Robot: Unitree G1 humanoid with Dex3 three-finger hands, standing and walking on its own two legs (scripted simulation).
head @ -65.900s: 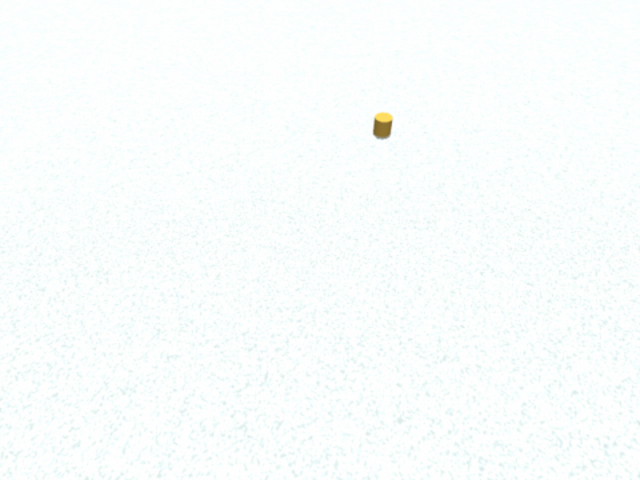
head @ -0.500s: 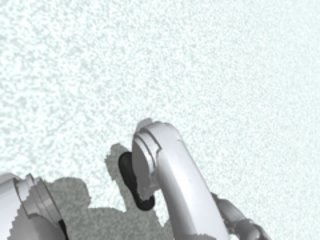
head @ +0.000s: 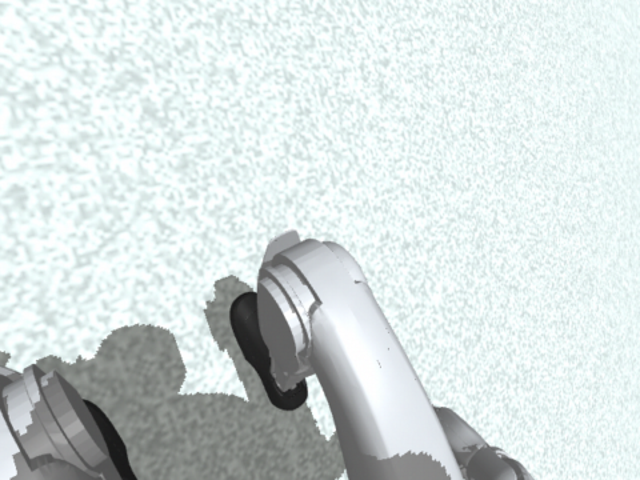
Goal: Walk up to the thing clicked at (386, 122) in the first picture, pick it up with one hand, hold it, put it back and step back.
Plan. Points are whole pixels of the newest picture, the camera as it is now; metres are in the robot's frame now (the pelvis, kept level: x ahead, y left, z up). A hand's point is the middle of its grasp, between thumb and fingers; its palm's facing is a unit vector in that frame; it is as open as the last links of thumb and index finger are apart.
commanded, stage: rest palm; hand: left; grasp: from above
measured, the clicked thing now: out of the picture +0.53 +0.39 -0.27
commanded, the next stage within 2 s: none
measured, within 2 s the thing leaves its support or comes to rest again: neither
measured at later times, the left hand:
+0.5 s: hand out of the picture +0.49 +0.37 -0.23, palm faces -0.42 -0.15 -0.90, open 14.2 cm
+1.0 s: hand out of the picture +0.49 +0.38 -0.23, palm faces -0.44 -0.16 -0.88, open 13.8 cm
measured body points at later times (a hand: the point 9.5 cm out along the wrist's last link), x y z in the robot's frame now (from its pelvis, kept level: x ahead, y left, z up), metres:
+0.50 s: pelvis +0.00 +0.00 +0.00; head +0.29 +0.14 +0.31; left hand +0.51 +0.38 -0.18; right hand +0.05 -0.25 -0.06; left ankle +0.06 +0.13 -0.28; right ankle +0.13 -0.13 -0.28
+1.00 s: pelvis +0.00 +0.00 +0.00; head +0.30 +0.13 +0.31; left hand +0.51 +0.38 -0.18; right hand +0.05 -0.25 -0.06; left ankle +0.06 +0.13 -0.28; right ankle +0.13 -0.13 -0.28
